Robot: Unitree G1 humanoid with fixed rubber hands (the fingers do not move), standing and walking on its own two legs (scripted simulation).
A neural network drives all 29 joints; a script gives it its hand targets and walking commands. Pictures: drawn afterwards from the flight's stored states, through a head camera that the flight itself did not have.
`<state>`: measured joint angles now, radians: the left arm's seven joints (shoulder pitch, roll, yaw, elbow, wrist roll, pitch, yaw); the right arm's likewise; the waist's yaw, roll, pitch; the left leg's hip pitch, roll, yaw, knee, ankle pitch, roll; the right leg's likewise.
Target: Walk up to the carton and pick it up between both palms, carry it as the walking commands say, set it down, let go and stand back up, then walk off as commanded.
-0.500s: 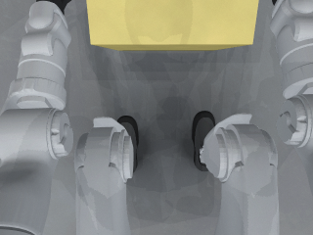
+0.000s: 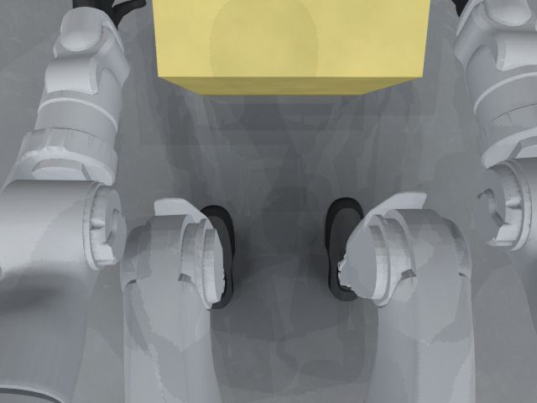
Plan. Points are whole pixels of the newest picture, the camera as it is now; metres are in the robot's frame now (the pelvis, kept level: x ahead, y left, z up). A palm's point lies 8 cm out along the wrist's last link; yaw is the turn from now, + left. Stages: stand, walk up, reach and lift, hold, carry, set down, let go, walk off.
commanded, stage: reach and lift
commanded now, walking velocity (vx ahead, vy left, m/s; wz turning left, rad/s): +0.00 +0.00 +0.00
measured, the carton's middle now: (284, 20) +0.54 -0.01 -0.24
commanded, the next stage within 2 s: none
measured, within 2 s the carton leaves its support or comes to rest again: leaves its support in 1.14 s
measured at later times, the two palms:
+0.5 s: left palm (123, 18) +0.53 +0.18 -0.17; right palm out of the picture +0.55 -0.19 -0.16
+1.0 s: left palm (120, 18) +0.53 +0.18 -0.17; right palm out of the picture +0.55 -0.19 -0.16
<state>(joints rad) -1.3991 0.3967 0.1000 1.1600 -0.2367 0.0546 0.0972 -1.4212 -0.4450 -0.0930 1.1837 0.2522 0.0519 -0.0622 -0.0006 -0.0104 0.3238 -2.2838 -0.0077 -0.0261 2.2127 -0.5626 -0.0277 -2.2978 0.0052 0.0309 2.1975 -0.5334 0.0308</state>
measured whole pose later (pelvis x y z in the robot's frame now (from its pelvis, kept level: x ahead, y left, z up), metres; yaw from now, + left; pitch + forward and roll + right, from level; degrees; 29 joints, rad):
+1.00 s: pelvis +0.00 +0.00 +0.00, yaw +1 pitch +38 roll +1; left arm -1.39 0.34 0.13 1.12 -0.20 0.11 0.09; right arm -1.50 -0.38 -0.08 1.22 0.21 0.10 -0.09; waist 0.00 -0.01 0.31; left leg -2.30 -0.03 -0.04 2.20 -0.56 -0.05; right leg -2.32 0.02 0.03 2.19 -0.53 0.03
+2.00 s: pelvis +0.00 +0.00 +0.07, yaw +1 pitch +45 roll +0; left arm -1.17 0.20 0.37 0.69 0.00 0.33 0.06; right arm -1.27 -0.27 -0.31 0.80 -0.02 0.29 -0.04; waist -0.01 0.01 0.06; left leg -2.21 -0.08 -0.06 1.95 -0.52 -0.07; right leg -2.22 0.07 0.06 1.95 -0.51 0.06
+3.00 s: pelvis +0.03 -0.01 +0.18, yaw +0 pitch +47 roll +1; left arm -0.87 0.07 0.47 0.65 0.15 0.39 -0.01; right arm -0.99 -0.12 -0.39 0.77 -0.14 0.36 -0.01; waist 0.02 -0.01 -0.29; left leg -1.90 -0.07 -0.09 1.59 -0.50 -0.07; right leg -1.92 0.10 0.08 1.59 -0.48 0.04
